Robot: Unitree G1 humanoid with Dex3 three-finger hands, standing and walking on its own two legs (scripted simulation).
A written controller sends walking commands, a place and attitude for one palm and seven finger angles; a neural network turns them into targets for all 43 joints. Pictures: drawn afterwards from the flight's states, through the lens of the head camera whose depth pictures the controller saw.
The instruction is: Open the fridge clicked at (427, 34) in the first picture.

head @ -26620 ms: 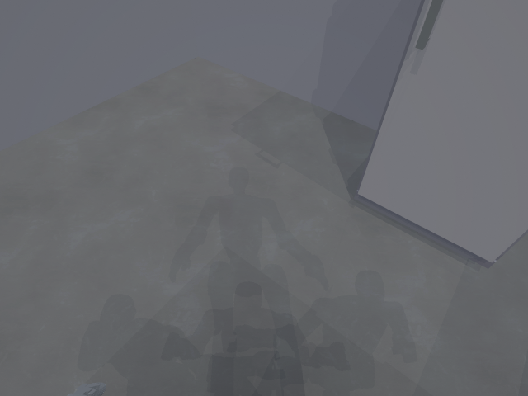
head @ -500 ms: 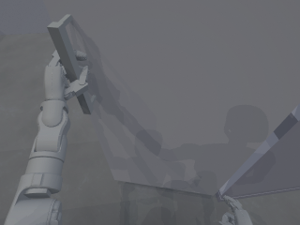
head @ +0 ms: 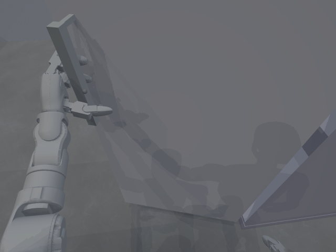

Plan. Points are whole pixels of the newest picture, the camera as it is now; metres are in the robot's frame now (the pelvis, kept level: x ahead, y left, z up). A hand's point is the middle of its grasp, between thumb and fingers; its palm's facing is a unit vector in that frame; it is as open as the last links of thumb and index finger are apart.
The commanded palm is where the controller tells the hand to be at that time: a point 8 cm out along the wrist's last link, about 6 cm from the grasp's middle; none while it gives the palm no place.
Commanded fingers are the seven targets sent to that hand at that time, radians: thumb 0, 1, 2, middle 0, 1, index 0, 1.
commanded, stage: loosen the grip on the handle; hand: left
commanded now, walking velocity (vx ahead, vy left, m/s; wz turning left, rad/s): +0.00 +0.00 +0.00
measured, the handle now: (83, 77) +0.44 +0.21 +0.20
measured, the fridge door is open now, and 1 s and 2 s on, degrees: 73 73 73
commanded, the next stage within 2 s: slip the hand off the handle in 0.20 s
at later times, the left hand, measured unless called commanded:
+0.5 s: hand (59, 93) +0.40 +0.26 +0.19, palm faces +0.25 -0.95 -0.16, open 14.6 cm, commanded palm +0.37 +0.30 +0.19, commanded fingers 0.00 -0.55 0.20 -0.25 -1.15 -0.25 -1.15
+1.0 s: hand (37, 93) +0.40 +0.30 +0.19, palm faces +0.22 -0.96 -0.17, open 14.7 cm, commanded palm +0.35 +0.33 +0.19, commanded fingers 0.00 -0.55 0.20 -0.25 -1.15 -0.25 -1.15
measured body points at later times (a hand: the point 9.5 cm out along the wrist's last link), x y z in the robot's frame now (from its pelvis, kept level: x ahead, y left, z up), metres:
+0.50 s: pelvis +0.03 +0.00 +0.00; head +0.05 +0.00 +0.45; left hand +0.38 +0.31 +0.20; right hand +0.20 -0.24 -0.10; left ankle +0.02 +0.12 -0.73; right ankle +0.03 -0.11 -0.73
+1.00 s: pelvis +0.03 +0.02 +0.00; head +0.05 +0.03 +0.45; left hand +0.38 +0.35 +0.20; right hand +0.14 -0.23 -0.11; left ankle +0.02 +0.12 -0.73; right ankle +0.03 -0.11 -0.73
